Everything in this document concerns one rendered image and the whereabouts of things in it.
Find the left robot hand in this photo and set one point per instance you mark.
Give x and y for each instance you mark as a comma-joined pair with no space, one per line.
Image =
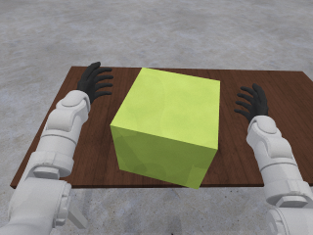
90,77

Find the robot right upper arm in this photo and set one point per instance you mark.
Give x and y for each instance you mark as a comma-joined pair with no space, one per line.
289,221

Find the robot left upper arm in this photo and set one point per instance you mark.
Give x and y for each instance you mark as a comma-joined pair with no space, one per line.
41,205

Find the right robot hand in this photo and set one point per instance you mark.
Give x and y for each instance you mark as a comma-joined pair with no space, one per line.
258,102

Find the right robot forearm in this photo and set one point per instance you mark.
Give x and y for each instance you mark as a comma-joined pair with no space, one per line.
283,183

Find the carton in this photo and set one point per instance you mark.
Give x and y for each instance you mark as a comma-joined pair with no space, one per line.
167,127

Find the table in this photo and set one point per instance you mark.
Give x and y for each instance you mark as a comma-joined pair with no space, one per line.
289,95

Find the left robot forearm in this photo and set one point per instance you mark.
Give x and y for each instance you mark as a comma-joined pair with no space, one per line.
53,156

